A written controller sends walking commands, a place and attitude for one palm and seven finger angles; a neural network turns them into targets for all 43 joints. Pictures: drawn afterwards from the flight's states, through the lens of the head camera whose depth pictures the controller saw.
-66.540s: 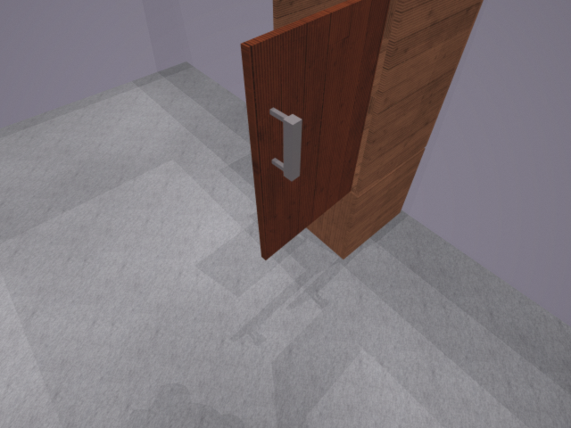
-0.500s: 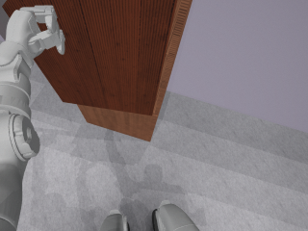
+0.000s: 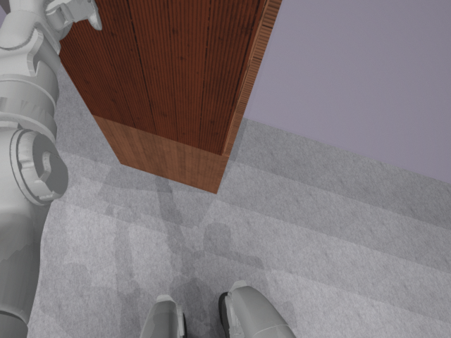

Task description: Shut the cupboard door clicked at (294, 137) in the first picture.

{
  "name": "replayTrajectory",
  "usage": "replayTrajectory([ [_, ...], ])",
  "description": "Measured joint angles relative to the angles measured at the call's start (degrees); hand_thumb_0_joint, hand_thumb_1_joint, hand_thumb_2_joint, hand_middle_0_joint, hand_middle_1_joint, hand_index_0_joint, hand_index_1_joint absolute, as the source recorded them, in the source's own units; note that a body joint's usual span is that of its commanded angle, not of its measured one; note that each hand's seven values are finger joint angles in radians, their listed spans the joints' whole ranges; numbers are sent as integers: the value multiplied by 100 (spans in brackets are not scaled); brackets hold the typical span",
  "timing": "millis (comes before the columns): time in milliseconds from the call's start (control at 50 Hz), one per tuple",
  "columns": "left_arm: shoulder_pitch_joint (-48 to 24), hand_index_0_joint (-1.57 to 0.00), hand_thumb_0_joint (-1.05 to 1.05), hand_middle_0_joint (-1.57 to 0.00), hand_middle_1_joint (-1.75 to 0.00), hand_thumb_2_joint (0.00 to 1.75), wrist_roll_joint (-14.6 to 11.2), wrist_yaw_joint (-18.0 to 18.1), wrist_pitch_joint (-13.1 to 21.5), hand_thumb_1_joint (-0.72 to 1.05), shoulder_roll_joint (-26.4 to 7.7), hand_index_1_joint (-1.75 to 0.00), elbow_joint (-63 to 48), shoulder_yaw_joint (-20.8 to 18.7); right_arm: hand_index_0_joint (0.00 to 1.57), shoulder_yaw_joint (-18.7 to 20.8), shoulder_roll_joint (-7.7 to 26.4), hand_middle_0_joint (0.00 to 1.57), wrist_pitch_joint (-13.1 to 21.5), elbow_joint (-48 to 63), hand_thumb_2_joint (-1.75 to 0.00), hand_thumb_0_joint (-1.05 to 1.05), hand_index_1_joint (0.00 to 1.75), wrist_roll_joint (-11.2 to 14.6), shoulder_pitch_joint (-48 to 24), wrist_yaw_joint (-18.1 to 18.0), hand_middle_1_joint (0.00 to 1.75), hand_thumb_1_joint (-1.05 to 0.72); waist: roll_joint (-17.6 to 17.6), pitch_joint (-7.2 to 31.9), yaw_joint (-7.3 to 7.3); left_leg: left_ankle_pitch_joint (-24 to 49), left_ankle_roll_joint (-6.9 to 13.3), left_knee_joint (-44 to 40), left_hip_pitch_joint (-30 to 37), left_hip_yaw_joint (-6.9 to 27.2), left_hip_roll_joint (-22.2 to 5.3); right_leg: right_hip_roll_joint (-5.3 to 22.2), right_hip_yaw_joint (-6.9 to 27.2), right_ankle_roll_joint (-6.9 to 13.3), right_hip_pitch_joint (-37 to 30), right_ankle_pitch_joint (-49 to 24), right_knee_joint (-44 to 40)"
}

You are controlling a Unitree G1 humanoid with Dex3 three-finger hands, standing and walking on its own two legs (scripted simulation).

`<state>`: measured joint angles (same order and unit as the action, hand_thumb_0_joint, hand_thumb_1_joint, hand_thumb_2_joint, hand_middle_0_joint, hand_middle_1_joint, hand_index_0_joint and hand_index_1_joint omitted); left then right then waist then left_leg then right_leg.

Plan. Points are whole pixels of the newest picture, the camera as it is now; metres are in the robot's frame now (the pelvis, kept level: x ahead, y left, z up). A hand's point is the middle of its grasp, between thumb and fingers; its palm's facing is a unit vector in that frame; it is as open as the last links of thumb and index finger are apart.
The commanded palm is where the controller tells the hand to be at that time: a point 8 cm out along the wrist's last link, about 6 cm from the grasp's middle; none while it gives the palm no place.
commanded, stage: pull the fist back off the door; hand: left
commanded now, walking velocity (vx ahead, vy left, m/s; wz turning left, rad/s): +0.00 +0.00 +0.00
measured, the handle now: out of the picture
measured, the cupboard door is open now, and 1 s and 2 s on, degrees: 0 0 0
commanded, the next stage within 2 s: draw the hand back to the body in 0.78 s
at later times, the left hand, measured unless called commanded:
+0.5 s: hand (89, 28) +0.56 +0.12 +0.13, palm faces +0.15 -0.99 -0.05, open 3.1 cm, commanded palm +0.51 +0.15 +0.13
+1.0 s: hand (90, 51) +0.50 +0.11 +0.15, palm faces +0.15 -0.99 +0.00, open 3.1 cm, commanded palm +0.44 +0.16 +0.15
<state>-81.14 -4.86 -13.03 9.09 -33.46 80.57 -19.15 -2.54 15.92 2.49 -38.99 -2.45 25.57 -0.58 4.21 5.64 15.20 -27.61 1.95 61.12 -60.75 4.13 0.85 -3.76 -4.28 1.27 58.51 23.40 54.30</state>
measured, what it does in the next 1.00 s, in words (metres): stands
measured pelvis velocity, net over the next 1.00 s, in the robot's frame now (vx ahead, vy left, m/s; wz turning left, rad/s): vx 0.00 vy -0.01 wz -0.01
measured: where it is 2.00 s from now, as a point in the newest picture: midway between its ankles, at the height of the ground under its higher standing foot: outside the picture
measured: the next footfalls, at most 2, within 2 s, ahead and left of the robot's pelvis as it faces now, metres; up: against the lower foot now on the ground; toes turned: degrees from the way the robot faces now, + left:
none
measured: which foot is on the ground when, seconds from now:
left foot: down 0.00-1.00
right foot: down 0.00-1.00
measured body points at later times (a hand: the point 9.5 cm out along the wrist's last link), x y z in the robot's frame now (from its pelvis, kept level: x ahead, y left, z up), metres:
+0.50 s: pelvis +0.01 -0.01 +0.03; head +0.12 -0.02 +0.46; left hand +0.54 +0.17 +0.14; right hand -0.05 -0.26 -0.09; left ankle -0.01 +0.09 -0.66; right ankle +0.01 -0.11 -0.66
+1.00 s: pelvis +0.00 -0.01 +0.03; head +0.08 -0.01 +0.47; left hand +0.49 +0.16 +0.15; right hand +0.06 -0.26 -0.09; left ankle -0.01 +0.09 -0.66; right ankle +0.01 -0.11 -0.66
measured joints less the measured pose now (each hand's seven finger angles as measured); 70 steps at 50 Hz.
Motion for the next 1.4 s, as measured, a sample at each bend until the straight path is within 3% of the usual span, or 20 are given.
replayTrajectory([
  [60,283,-130,2,-130,-150,96,179,1098,115,87,451,-150,-339,-280,20,39,-76,20,-49,123,-90,1,30,-184,188,250,29,-91,26,115,-85,14,-8,-40,6,-21,0,2,22,-3,10,-6,-16],
  [100,556,-130,1,-130,-150,95,523,1814,299,85,673,-150,-579,-267,20,51,-122,20,-86,171,-90,1,30,-299,265,425,29,-91,56,185,-108,11,-12,-59,42,-42,-7,-4,43,2,-12,-4,-20],
  [140,778,-130,0,-129,-150,93,833,2244,501,85,796,-150,-657,-150,20,65,-180,20,-137,164,-90,1,30,-356,283,561,29,-91,67,212,-107,1,-14,-78,118,-72,-17,-12,74,7,-66,6,-14],
  [180,899,-130,1,-129,-150,93,982,2374,616,86,858,-151,-576,-75,20,62,-233,20,-205,130,-90,1,30,-352,258,627,30,-91,62,180,-81,4,-12,-129,243,-98,-28,-21,101,13,-171,1,-43],
  [280,1095,-130,1,-130,-150,91,833,2147,660,88,889,-150,-320,-457,20,44,-261,20,-309,163,-90,1,30,-233,254,562,30,-91,31,133,5,97,-10,-433,617,-210,-72,-60,226,25,-479,-105,-285],
  [360,1496,-130,2,-130,-150,90,798,2075,987,89,849,-150,-555,-715,20,108,-177,20,-302,260,-90,1,30,-194,365,510,30,-91,41,178,-46,141,-14,-668,911,-341,-115,-100,366,31,-699,-167,-452],
  [420,1808,-130,2,-130,-150,90,812,2020,1183,89,819,-150,-685,-558,20,173,-106,20,-331,252,-90,1,30,-158,427,515,29,-91,59,185,-170,144,-14,-782,1121,-389,-122,-107,419,33,-878,-166,-525],
  [480,2114,-130,2,-130,-150,90,610,1859,1113,90,914,-150,-805,-339,20,229,-70,20,-419,212,-90,1,30,-84,436,503,29,-91,29,157,-334,172,-17,-919,1350,-391,-108,-93,428,37,-1099,-174,-633],
  [600,2899,-130,2,-130,-150,90,62,1663,1160,90,1566,-150,-1501,-52,20,345,-27,20,-433,176,-90,1,30,8,293,419,29,-91,-99,133,-630,237,-30,-1132,1732,-301,-65,-50,352,51,-1519,-202,-852],
  [700,3375,-130,2,-130,-150,90,145,1784,1458,90,1982,-151,-2123,375,20,450,14,20,-350,161,-90,1,30,27,-60,383,29,-91,-138,183,-742,185,-32,-1047,1842,-230,-17,-5,279,49,-1659,-120,-774],
  [780,3383,-130,2,-130,-150,90,221,1882,1347,90,2147,-151,-2068,571,20,445,-8,20,-371,175,-90,1,30,70,-389,343,29,-91,-120,211,-797,170,-17,-1021,1945,-234,25,36,280,33,-1750,-77,-708],
  [880,3005,-130,2,-130,-150,90,238,2043,1123,90,2113,-150,-1548,429,20,301,-141,20,-363,272,-90,1,30,90,-676,276,29,-91,-144,147,-772,241,-5,-1062,1981,-266,69,83,309,22,-1750,-105,-667],
  [960,2852,-130,2,-130,-150,90,271,2046,1321,90,1975,-150,-1498,237,20,217,-248,20,-306,316,-90,1,30,57,-687,269,29,-91,-171,132,-752,271,-12,-1029,1871,-312,69,84,348,29,-1605,-124,-587],
  [1020,3148,-130,2,-130,-150,90,280,1871,1435,90,1880,-150,-1872,138,20,215,-279,20,-365,342,-90,1,30,75,-544,278,29,-91,-148,178,-803,269,-14,-1066,1912,-391,43,58,427,33,-1602,-135,-586],
  [1080,3834,-130,2,-130,-150,90,113,1627,1271,90,1884,-150,-2524,191,20,255,-252,20,-475,366,-90,1,30,165,-300,265,29,-91,-59,255,-925,278,-4,-1235,2173,-463,10,23,509,28,-1830,-168,-739],
  [1200,5130,-130,2,-130,-150,90,-390,1336,550,90,2101,-150,-3791,396,20,258,-190,20,-540,349,-90,1,30,396,-68,100,29,-91,-19,178,-1151,407,-1,-1698,2954,-430,-8,10,503,27,-2641,-310,-1245],
  [1300,5758,-130,2,-130,-150,90,-388,1319,436,90,2117,-150,-4788,585,20,253,-144,20,-331,362,-90,1,30,437,-360,-60,29,-91,-112,21,-1252,529,-10,-1885,3308,-350,12,34,431,40,-3041,-422,-1474],
  [1400,6171,-129,2,-128,-148,90,-535,1044,147,90,2029,-149,-5397,748,20,243,-53,20,-161,436,-90,2,30,522,-809,-192,29,-91,-79,-29,-1382,635,8,-2055,3595,-323,59,83,411,19,-3342,-506,-1641],
])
